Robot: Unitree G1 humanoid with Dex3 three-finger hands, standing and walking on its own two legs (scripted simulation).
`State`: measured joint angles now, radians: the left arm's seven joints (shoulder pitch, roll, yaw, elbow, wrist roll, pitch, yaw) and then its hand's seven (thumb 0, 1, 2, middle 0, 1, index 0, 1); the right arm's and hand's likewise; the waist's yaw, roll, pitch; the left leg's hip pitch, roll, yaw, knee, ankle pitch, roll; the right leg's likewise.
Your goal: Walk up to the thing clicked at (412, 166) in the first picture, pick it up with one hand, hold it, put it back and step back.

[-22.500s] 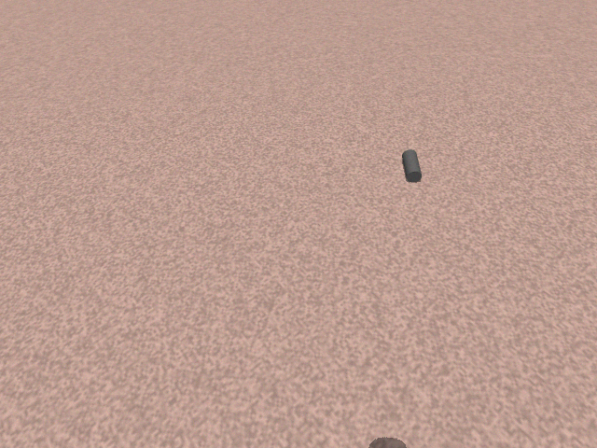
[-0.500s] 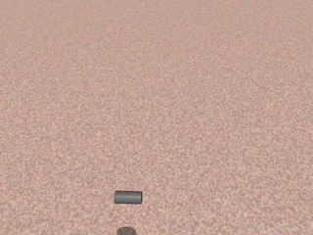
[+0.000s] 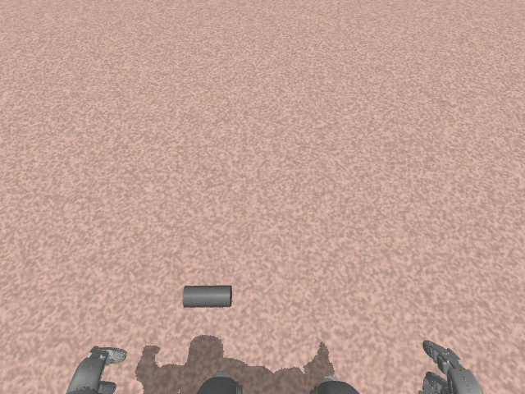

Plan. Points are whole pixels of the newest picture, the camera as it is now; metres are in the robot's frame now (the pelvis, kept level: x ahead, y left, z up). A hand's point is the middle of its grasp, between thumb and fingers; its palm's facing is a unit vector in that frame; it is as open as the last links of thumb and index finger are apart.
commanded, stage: rise first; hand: left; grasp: from above
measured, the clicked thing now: (207, 296) +0.46 +0.22 -0.69
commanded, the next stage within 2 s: none
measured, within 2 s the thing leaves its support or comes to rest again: neither
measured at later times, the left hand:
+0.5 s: hand out of the picture +0.15 +0.27 -0.24, palm faces -0.31 -0.77 -0.56, open 14.2 cm
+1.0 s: hand (165, 334) +0.28 +0.27 -0.43, palm faces -0.48 -0.28 -0.83, open 14.0 cm
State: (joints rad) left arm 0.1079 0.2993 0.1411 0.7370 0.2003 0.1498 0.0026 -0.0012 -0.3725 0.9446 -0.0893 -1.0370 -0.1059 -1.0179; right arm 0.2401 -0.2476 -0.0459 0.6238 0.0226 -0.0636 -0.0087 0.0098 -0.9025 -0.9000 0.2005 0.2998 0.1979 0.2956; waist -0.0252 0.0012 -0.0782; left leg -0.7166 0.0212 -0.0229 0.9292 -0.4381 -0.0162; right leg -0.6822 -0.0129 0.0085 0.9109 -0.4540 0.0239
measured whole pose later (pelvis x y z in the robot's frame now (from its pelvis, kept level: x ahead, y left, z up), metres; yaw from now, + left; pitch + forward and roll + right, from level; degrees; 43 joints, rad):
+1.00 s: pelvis -0.09 -0.01 -0.29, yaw -3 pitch +34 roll -3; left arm -0.52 0.56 0.11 0.93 0.88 -0.18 0.13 0.00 -0.54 1.00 -0.11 -1.04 -0.11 -1.04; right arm 0.10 -0.27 -0.06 0.71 -0.02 -0.11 0.06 0.01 -0.92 -0.91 0.20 0.30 0.20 0.30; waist -0.04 0.01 -0.13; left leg -2.01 0.02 -0.10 2.07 -0.66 -0.04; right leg -1.96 0.03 -0.02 2.05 -0.68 0.02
